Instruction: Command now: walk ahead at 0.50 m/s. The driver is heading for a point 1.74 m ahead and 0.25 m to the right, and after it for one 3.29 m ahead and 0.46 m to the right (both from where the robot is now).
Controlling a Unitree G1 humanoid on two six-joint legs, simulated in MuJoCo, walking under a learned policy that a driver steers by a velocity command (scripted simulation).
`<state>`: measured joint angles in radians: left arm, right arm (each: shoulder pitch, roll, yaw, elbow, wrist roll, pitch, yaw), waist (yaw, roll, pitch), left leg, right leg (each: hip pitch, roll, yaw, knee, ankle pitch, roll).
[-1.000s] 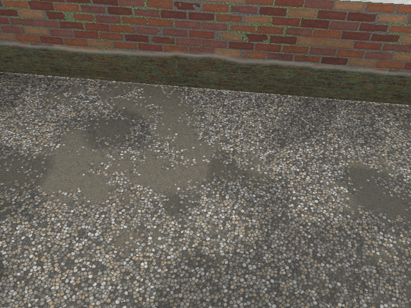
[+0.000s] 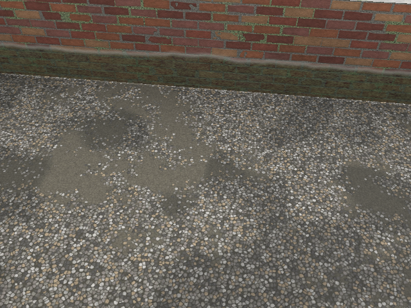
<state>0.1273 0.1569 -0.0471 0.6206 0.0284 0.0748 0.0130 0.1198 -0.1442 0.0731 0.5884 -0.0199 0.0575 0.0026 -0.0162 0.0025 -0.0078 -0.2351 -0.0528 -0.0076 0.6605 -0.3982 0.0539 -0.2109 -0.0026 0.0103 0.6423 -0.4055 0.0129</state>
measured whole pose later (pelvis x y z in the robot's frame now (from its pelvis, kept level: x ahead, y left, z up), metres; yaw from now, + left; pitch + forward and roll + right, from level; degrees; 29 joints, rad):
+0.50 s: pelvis +0.00 +0.00 +0.00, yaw +0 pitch -2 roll +0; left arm 0.13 0.16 -0.05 0.63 0.03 0.07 0.01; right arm 0.13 -0.14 0.07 0.59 -0.02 0.06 0.00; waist -0.02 0.00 -0.01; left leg -0.23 -0.05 0.00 0.66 -0.40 0.05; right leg -0.21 0.00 0.02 0.64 -0.41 0.01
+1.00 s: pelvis +0.00 +0.00 +0.02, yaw -1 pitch +0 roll +0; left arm 0.16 0.17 -0.04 0.69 0.02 0.08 0.01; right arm 0.18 -0.15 0.06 0.68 -0.01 0.03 0.02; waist -0.02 -0.01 -0.01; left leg -0.12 -0.05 0.01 0.35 -0.24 0.05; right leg -0.11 -0.01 0.03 0.35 -0.25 0.02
